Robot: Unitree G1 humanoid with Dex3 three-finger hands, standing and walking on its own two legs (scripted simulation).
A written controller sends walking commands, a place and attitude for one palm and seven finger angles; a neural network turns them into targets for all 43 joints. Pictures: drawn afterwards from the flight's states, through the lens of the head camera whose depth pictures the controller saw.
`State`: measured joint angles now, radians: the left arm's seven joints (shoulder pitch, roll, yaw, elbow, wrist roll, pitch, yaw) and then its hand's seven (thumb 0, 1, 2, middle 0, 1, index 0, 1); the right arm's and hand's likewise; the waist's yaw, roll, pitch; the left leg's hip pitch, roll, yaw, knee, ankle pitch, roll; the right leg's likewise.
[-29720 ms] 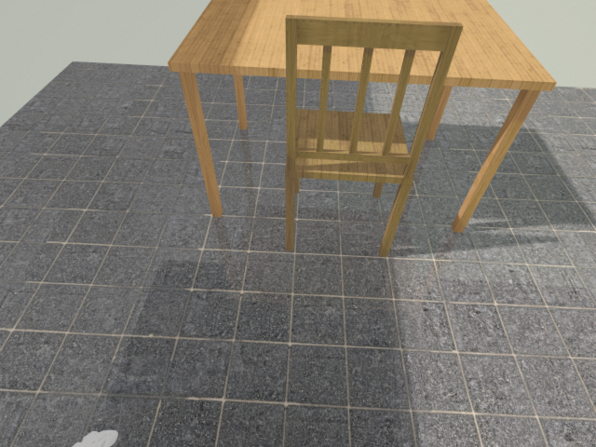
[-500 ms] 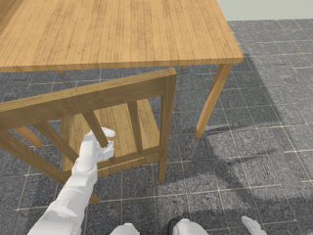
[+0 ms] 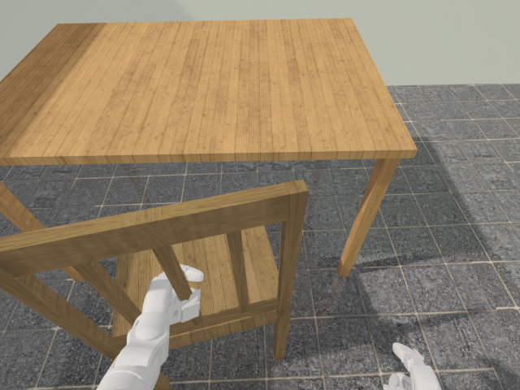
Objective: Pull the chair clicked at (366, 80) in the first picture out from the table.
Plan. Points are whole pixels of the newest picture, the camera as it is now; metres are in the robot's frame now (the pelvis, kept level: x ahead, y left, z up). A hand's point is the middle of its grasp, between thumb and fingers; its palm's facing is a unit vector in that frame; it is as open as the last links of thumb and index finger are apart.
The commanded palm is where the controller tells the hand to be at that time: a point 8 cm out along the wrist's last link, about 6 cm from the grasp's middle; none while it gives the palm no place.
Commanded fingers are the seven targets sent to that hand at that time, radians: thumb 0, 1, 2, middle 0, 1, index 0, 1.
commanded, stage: stop walking, hand still on the chair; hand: left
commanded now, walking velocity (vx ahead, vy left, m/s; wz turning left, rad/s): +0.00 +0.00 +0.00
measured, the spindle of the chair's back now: (182, 289) +0.30 +0.16 -0.07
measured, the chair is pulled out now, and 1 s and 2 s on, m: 0.19 0.19 0.19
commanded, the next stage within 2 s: open the thumb and straighten the fingers in 0.08 s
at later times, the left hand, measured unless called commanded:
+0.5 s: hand (190, 300) +0.28 +0.15 -0.07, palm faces +0.05 -0.98 -0.17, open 10.1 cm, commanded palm +0.25 +0.20 -0.05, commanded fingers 0.00 -0.55 0.20 -0.32 -0.94 -0.32 -0.94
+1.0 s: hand (187, 307) +0.27 +0.15 -0.09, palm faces +0.04 -0.98 -0.18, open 17.3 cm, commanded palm +0.24 +0.20 -0.06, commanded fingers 0.00 -0.55 0.20 0.00 0.00 0.00 0.00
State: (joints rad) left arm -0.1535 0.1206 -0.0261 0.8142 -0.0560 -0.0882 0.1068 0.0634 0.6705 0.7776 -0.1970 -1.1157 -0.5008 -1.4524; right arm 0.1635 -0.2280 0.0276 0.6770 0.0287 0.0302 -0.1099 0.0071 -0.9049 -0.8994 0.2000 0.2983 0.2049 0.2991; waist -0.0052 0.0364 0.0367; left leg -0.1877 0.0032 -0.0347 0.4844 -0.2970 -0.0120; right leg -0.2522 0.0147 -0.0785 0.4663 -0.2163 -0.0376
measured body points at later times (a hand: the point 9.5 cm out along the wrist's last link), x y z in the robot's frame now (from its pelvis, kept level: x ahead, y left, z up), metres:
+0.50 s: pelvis +0.00 +0.01 -0.03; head +0.03 +0.00 +0.42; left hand +0.27 +0.20 -0.06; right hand +0.15 -0.25 -0.12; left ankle -0.02 +0.13 -0.74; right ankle +0.02 -0.09 -0.74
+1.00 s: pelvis -0.01 +0.02 -0.05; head +0.04 +0.02 +0.40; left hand +0.26 +0.20 -0.07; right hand +0.15 -0.22 -0.14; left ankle -0.03 +0.13 -0.74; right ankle +0.02 -0.09 -0.74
